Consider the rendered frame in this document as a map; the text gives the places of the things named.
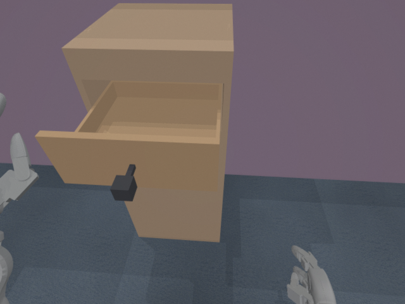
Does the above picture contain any cabinet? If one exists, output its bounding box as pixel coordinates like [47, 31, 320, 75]
[62, 3, 234, 243]

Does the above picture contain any left robot forearm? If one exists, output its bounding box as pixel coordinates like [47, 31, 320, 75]
[0, 231, 13, 304]

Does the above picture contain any robot right hand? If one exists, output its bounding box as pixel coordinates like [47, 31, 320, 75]
[287, 245, 336, 304]

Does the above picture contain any handle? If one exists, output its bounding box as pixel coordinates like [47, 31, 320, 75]
[110, 164, 137, 201]

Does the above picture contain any drawer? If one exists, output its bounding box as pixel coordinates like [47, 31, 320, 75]
[35, 80, 222, 192]

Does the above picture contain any robot left hand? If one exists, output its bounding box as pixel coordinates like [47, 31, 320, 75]
[0, 93, 39, 214]

